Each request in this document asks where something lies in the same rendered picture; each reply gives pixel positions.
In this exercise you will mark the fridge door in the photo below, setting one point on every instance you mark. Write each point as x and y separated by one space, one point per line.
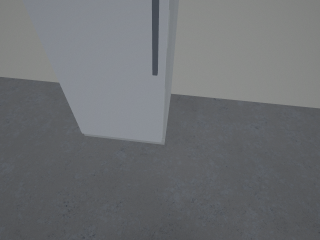
101 53

